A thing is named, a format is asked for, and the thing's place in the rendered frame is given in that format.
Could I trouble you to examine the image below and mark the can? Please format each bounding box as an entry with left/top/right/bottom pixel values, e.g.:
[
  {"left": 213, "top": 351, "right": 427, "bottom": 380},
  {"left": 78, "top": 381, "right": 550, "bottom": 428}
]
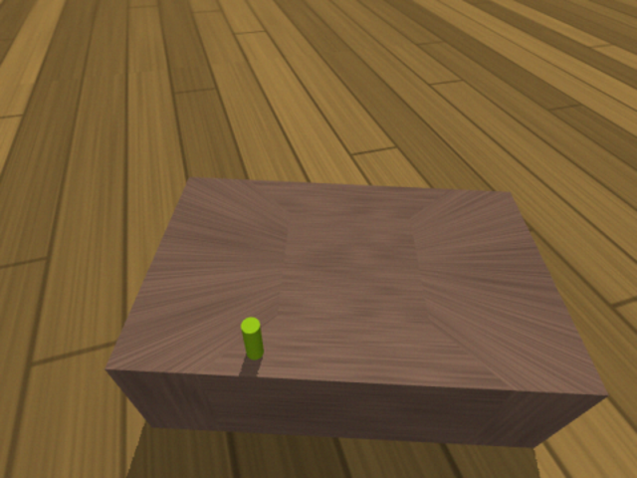
[{"left": 241, "top": 317, "right": 264, "bottom": 359}]

